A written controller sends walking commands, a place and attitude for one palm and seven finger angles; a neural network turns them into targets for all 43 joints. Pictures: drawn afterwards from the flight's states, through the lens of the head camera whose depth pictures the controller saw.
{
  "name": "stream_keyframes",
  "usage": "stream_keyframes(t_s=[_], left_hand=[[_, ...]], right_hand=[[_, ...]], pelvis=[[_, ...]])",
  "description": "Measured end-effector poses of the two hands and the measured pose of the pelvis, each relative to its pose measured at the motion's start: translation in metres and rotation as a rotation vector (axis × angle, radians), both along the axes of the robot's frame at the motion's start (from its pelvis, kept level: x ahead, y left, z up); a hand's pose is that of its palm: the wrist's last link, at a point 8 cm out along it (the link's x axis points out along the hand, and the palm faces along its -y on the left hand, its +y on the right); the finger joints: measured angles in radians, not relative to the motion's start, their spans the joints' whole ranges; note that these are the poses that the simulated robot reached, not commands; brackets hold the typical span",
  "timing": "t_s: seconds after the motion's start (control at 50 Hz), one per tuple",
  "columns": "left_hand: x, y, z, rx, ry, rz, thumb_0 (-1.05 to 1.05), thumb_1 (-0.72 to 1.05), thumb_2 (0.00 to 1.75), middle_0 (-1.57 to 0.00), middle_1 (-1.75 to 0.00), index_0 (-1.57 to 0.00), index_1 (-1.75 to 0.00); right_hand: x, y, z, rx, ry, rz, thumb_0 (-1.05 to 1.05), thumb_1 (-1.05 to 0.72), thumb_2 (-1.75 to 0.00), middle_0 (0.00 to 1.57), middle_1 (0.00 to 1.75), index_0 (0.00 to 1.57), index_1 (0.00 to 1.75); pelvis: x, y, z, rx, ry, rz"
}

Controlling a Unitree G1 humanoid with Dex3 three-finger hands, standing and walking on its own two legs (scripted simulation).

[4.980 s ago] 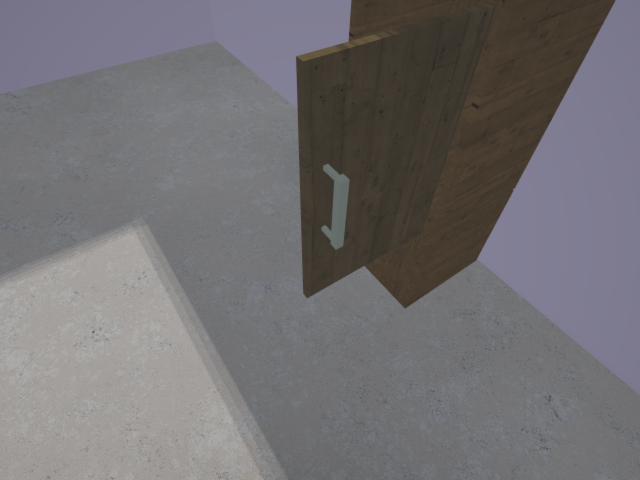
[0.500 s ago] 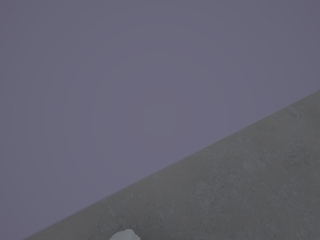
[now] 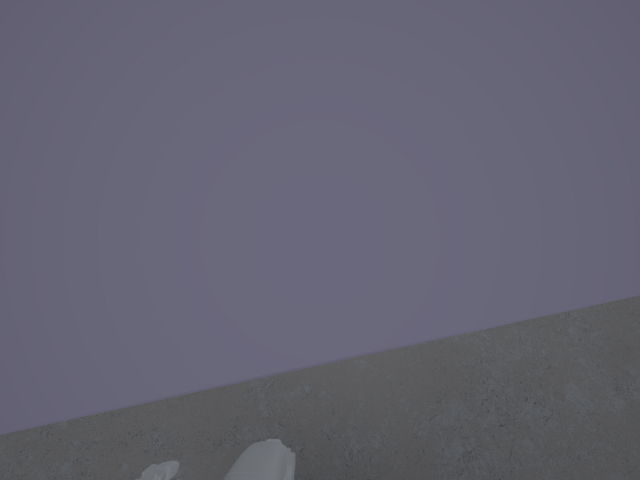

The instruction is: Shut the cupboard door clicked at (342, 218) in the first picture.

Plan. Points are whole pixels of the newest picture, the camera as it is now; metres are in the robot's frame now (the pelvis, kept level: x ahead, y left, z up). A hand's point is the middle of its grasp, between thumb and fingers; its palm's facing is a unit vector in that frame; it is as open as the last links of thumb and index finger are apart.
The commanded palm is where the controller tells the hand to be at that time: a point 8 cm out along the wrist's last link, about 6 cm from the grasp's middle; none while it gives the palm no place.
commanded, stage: turn to face it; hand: left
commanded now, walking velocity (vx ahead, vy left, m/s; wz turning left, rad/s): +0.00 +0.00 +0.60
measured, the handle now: out of the picture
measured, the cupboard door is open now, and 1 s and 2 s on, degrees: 89 89 89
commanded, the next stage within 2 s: none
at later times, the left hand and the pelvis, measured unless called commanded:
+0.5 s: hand out of the picture +0.03 +0.25 -0.17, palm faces +0.32 -0.91 -0.27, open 7.4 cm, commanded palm none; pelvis +0.03 +0.01 +0.00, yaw +18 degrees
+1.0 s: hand out of the picture +0.00 +0.17 -0.16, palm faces +0.59 -0.76 -0.25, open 7.4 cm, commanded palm none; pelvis +0.06 -0.03 +0.00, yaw +38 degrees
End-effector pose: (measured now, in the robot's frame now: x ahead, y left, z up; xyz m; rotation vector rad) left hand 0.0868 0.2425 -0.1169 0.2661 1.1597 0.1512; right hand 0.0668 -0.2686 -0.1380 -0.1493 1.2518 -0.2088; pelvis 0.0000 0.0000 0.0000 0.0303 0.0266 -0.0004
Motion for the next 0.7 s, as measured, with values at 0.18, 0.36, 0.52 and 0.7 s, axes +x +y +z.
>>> stream_keyframes(t_s=[0.18, 0.36, 0.52, 0.7], left_hand=[[-0.066, -0.002, -0.015, -0.05, 0.096, 0.181, 0.01, 0.9, 0.9, -0.2, -0.3, -0.2, -0.3], [-0.109, 0.04, -0.041, -0.048, 0.178, 0.345, 0.01, 0.9, 0.9, -0.2, -0.3, -0.2, -0.3], [-0.069, 0.049, -0.016, -0.024, 0.039, 0.379, 0.01, 0.91, 0.9, -0.2, -0.3, -0.2, -0.3], [-0.032, 0.016, -0.002, 0.03, -0.085, 0.414, 0.01, 0.9, 0.9, -0.2, -0.3, -0.2, -0.3]], right_hand=[[0.086, 0.019, 0.011, -0.013, -0.042, 0.213, 0.01, -0.91, -0.9, 0.19, 0.3, 0.19, 0.3], [0.146, 0.07, 0.019, -0.054, -0.162, 0.39, 0.01, -0.91, -0.9, 0.2, 0.3, 0.2, 0.3], [0.133, 0.072, 0.019, -0.033, -0.064, 0.43, 0.01, -0.91, -0.9, 0.2, 0.3, 0.2, 0.3], [0.138, 0.037, -0.014, 0.008, 0.043, 0.449, 0.01, -0.91, -0.9, 0.2, 0.3, 0.2, 0.3]], pelvis=[[0.011, -0.002, 0.0, 0.012, -0.009, 0.139], [0.019, 0.018, -0.015, -0.022, -0.005, 0.251], [0.028, 0.011, 0.0, -0.043, 0.003, 0.33], [0.05, -0.024, -0.011, -0.028, 0.011, 0.447]])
